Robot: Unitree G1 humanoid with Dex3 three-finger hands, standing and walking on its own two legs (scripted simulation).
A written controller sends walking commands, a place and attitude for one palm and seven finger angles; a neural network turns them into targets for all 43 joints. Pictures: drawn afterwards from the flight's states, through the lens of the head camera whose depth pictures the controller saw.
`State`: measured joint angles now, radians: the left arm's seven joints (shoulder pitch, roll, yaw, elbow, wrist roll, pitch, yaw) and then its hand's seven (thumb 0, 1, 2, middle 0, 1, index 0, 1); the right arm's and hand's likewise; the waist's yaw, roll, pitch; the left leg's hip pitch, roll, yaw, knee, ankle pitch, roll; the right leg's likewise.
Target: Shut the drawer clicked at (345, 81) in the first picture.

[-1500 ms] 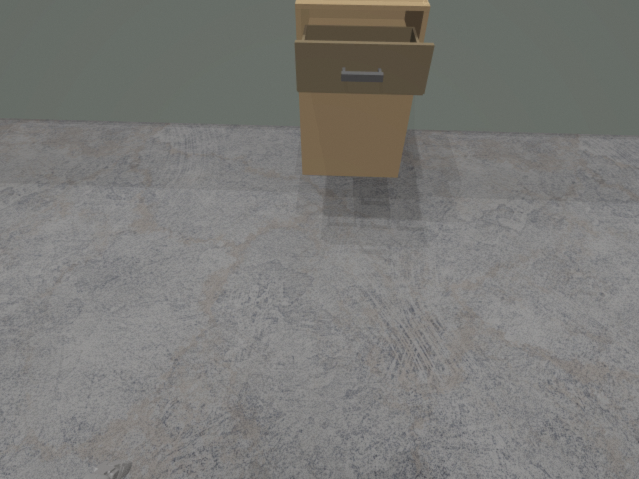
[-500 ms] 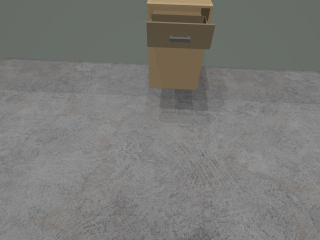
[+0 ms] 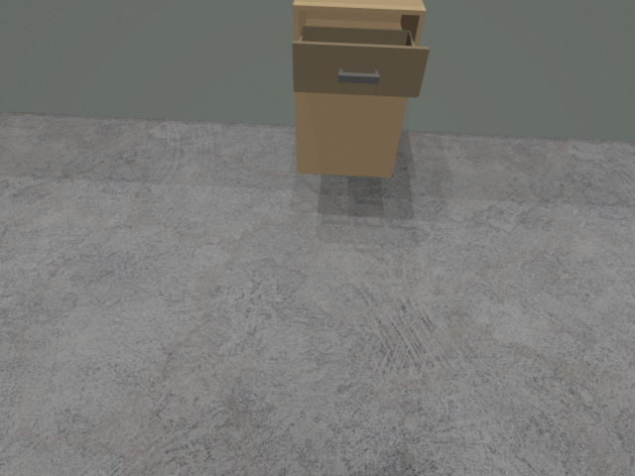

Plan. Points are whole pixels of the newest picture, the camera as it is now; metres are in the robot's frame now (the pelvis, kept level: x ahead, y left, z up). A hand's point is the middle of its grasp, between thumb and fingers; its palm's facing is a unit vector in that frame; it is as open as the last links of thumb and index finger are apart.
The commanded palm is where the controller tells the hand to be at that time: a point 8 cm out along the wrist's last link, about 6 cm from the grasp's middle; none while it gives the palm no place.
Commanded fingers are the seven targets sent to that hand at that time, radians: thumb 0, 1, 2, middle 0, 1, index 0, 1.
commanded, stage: walk to a spot facing it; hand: left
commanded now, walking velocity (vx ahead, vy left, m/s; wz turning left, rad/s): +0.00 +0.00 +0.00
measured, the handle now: (358, 75) +1.30 -0.06 -0.10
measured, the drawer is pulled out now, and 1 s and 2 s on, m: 0.29 0.29 0.29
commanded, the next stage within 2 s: turn to face it in 1.98 s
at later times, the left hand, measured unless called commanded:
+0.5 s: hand out of the picture +0.07 +0.15 -0.18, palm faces -0.09 -0.98 -0.19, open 7.4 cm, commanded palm none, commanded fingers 0.00 0.90 0.90 -0.20 -0.30 -0.20 -0.30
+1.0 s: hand (233, 338) +0.38 +0.18 -0.19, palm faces -0.31 -0.93 -0.20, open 7.4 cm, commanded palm none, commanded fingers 0.00 0.90 0.90 -0.20 -0.30 -0.20 -0.30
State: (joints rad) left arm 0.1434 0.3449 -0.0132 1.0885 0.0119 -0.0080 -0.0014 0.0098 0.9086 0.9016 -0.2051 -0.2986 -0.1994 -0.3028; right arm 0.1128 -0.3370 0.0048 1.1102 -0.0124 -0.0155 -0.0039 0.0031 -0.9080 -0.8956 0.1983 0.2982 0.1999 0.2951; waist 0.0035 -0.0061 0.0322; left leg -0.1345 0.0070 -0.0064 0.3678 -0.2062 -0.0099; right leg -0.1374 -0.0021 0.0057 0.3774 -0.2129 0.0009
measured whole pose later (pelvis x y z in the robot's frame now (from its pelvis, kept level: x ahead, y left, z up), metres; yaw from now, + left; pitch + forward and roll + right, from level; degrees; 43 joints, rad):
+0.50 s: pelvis +0.08 -0.03 -0.01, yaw -10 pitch -1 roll +0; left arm 0.42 0.16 0.02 1.03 0.02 -0.05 0.00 0.01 0.91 0.90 -0.20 -0.30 -0.20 -0.30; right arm 0.27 -0.22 -0.04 1.09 -0.03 0.01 0.00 0.01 -0.91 -0.90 0.20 0.30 0.20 0.29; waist 0.04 0.02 0.04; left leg -0.45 0.09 0.07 1.13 -0.41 -0.03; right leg -0.17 0.04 -0.04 0.53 -0.36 -0.06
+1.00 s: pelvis +0.29 +0.00 -0.01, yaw -23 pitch -1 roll +0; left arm 0.29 0.23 0.08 1.02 0.04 -0.01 -0.01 0.01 0.92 0.90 -0.20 -0.30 -0.19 -0.30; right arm 0.24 -0.15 -0.06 1.01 -0.02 -0.09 -0.03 -0.02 -0.95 -0.90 0.20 0.30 0.20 0.30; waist 0.02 -0.05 0.02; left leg -0.25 0.06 0.22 0.50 -0.24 0.05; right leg -0.53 -0.06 -0.04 1.22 -0.28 -0.02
